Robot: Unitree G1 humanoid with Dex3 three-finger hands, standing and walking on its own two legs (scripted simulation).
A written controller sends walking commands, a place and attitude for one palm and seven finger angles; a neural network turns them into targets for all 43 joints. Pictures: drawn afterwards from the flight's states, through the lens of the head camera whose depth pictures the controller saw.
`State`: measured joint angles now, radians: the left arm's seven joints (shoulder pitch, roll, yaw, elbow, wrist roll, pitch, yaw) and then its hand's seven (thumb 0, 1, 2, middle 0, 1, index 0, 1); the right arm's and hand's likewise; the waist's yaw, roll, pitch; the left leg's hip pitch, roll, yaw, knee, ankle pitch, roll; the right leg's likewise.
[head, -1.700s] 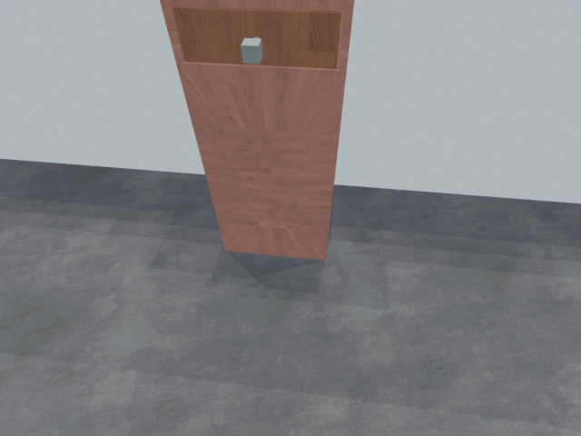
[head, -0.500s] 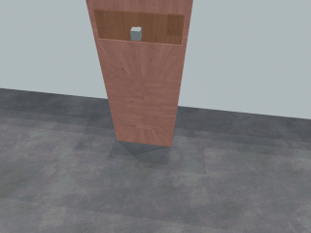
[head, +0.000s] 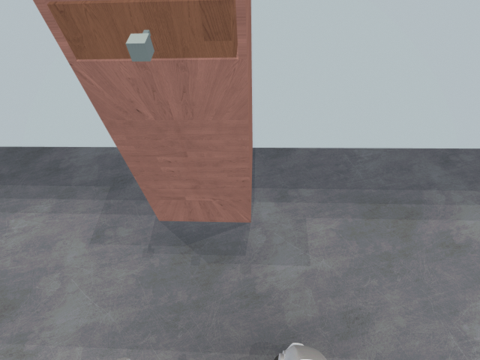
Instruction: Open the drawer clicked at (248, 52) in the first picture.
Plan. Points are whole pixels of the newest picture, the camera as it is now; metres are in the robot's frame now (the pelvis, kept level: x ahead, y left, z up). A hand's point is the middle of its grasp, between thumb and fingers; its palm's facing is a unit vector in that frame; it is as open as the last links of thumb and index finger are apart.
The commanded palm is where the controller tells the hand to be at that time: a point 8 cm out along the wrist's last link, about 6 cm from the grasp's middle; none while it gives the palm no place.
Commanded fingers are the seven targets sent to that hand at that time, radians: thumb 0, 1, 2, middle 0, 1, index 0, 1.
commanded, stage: take the last steps up to it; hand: left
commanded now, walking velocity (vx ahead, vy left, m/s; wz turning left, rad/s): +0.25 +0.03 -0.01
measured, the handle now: (142, 42) +0.70 +0.22 +0.15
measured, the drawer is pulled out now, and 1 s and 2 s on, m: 0.00 0.00 0.00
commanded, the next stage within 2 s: come to a stop and stand still in 0.22 s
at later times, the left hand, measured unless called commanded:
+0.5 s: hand out of the picture +0.14 +0.16 -0.16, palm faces +0.09 -0.99 -0.15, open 7.3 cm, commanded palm none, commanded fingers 0.00 0.90 0.90 -0.20 -0.30 -0.20 -0.30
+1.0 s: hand (187, 315) +0.21 +0.12 -0.13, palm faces +0.05 -0.96 -0.27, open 7.3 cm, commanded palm none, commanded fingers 0.00 0.90 0.90 -0.20 -0.30 -0.20 -0.30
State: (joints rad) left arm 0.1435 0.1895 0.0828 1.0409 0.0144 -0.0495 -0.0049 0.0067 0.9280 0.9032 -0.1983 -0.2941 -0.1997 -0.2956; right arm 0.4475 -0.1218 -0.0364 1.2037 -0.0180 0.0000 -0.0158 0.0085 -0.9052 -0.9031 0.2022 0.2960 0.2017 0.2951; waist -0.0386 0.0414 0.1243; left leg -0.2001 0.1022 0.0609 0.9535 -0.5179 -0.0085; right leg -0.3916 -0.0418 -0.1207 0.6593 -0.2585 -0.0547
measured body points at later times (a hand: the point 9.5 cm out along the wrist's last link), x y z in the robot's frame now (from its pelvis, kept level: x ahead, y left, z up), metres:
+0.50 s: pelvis +0.16 +0.01 +0.02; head +0.20 +0.02 +0.46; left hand +0.13 +0.22 -0.15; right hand +0.26 -0.21 -0.13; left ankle +0.18 +0.09 -0.72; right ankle +0.12 -0.11 -0.69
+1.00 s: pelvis +0.15 -0.07 +0.03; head +0.20 -0.11 +0.47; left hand +0.21 +0.17 -0.11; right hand +0.18 -0.33 -0.14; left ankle +0.10 +0.08 -0.64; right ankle +0.16 -0.16 -0.72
